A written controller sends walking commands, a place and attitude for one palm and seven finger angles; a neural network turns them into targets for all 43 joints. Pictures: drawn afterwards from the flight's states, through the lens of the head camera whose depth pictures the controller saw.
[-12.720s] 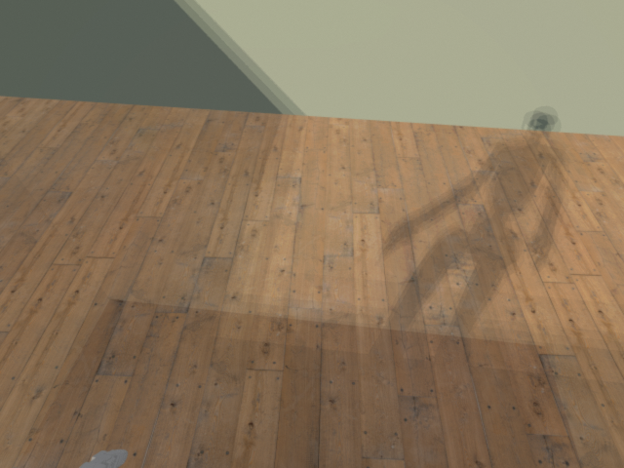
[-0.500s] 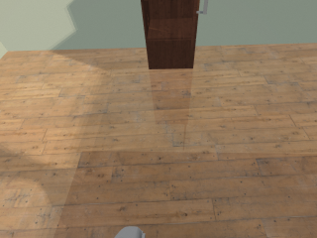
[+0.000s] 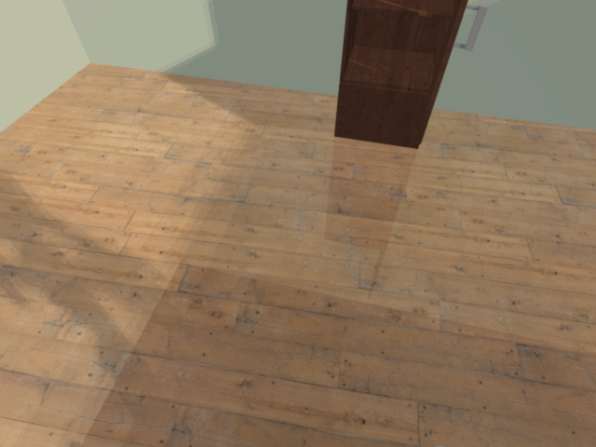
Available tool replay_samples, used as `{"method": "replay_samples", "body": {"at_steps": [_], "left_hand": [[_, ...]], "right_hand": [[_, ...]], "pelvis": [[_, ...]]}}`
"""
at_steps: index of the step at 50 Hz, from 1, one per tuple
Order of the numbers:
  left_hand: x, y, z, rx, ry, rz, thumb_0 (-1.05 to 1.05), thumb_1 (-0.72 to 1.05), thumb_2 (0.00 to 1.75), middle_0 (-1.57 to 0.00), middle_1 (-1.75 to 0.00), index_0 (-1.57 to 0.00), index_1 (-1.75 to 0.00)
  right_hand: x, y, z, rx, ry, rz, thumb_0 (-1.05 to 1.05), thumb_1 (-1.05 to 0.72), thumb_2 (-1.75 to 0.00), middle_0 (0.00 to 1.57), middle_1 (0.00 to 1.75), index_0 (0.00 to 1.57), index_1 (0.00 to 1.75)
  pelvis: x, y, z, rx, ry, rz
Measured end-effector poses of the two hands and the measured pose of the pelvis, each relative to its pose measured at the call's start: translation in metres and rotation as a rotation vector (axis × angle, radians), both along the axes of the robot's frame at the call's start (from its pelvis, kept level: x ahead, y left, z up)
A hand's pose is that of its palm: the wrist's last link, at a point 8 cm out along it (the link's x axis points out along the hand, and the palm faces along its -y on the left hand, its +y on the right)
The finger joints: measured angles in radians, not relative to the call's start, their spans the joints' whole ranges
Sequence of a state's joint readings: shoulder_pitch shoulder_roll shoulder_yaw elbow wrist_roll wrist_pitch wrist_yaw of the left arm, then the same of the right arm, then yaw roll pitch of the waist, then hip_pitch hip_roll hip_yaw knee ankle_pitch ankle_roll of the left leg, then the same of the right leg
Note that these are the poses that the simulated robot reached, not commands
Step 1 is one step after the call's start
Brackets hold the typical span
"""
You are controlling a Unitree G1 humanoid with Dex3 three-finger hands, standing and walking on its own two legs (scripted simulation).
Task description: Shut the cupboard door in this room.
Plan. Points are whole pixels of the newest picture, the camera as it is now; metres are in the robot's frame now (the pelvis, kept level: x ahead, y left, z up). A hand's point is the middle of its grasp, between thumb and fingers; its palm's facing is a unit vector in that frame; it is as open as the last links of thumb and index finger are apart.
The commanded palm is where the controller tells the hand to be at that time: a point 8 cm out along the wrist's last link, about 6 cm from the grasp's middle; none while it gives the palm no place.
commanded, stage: turn or walk to find it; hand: left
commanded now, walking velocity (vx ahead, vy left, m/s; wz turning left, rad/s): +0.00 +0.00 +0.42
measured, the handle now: (468, 27) +1.29 -0.43 +0.01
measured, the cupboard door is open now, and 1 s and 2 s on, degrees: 84 84 84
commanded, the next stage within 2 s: none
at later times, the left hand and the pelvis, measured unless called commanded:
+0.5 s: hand out of the picture -0.01 +0.23 -0.18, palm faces +0.19 -0.95 -0.23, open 7.4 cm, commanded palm none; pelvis -0.02 +0.02 -0.01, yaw +10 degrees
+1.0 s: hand out of the picture -0.03 +0.17 -0.14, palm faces +0.37 -0.89 -0.28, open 7.4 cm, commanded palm none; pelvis -0.03 -0.03 +0.01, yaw +22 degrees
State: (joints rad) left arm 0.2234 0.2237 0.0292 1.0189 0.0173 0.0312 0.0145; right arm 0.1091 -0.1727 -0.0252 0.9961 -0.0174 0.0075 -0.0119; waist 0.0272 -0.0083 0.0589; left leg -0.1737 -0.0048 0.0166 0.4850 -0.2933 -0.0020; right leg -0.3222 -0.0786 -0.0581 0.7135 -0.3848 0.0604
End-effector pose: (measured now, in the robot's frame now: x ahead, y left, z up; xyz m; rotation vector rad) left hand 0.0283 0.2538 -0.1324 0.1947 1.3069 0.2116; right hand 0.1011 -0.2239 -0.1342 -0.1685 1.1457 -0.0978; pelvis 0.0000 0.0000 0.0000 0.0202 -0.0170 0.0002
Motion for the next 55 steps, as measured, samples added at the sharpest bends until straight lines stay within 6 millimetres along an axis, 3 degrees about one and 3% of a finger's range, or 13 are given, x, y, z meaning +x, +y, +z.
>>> {"method": "replay_samples", "body": {"at_steps": [4,8,16,23,32,37,42,49,55], "left_hand": [[0.009,-0.023,0.001,0.002,-0.037,-0.021,0.00,0.91,0.90,-0.20,-0.30,-0.20,-0.30],[0.007,-0.037,0.006,-0.018,-0.060,0.006,0.00,0.91,0.90,-0.20,-0.30,-0.20,-0.30],[-0.018,-0.019,0.000,-0.022,-0.045,0.072,0.00,0.92,0.90,-0.20,-0.30,-0.20,-0.30],[-0.049,0.019,-0.023,-0.032,0.002,0.146,0.00,0.91,0.90,-0.20,-0.30,-0.20,-0.30],[-0.049,0.031,0.001,-0.009,-0.039,0.181,0.01,0.91,0.90,-0.20,-0.30,-0.20,-0.30],[-0.038,0.020,0.010,0.014,-0.095,0.192,0.00,0.91,0.90,-0.20,-0.30,-0.20,-0.30],[-0.034,-0.004,0.015,0.048,-0.163,0.212,0.00,0.91,0.90,-0.20,-0.30,-0.20,-0.30],[-0.073,-0.038,0.026,0.052,-0.132,0.299,0.00,0.90,0.90,-0.20,-0.30,-0.20,-0.30],[-0.113,-0.053,0.022,0.031,-0.068,0.385,0.00,0.90,0.90,-0.20,-0.30,-0.20,-0.30]], "right_hand": [[-0.021,-0.010,-0.018,0.037,0.053,-0.040,0.00,-0.91,-0.89,0.21,0.30,0.21,0.30],[-0.044,-0.025,-0.017,0.015,0.142,-0.045,0.00,-0.92,-0.89,0.21,0.30,0.21,0.30],[-0.070,-0.033,-0.006,-0.056,0.242,-0.006,0.00,-0.92,-0.89,0.20,0.30,0.20,0.30],[-0.059,-0.007,-0.002,-0.097,0.177,0.056,0.00,-0.91,-0.90,0.20,0.30,0.20,0.30],[-0.040,0.020,0.007,-0.053,0.126,0.127,0.00,-0.91,-0.89,0.21,0.30,0.21,0.30],[-0.031,0.015,-0.001,-0.024,0.109,0.155,0.00,-0.91,-0.89,0.21,0.30,0.21,0.30],[-0.021,-0.007,-0.018,0.001,0.113,0.186,0.00,-0.91,-0.89,0.21,0.30,0.21,0.30],[-0.002,-0.033,-0.014,-0.016,0.134,0.257,0.00,-0.91,-0.89,0.20,0.30,0.20,0.30],[0.010,-0.037,-0.009,-0.054,0.165,0.329,0.00,-0.91,-0.90,0.20,0.30,0.20,0.30]], "pelvis": [[0.003,-0.011,-0.005,-0.001,-0.010,0.012],[0.001,-0.015,0.000,0.004,-0.005,0.044],[-0.010,-0.006,0.001,-0.006,-0.001,0.113],[-0.021,0.017,-0.011,-0.021,-0.001,0.160],[-0.026,0.020,0.005,-0.031,0.022,0.211],[-0.029,0.008,0.004,-0.023,0.024,0.252],[-0.030,-0.015,-0.005,-0.004,0.023,0.298],[-0.032,-0.033,0.004,0.018,0.010,0.374],[-0.034,-0.037,0.007,0.021,0.015,0.440]]}}
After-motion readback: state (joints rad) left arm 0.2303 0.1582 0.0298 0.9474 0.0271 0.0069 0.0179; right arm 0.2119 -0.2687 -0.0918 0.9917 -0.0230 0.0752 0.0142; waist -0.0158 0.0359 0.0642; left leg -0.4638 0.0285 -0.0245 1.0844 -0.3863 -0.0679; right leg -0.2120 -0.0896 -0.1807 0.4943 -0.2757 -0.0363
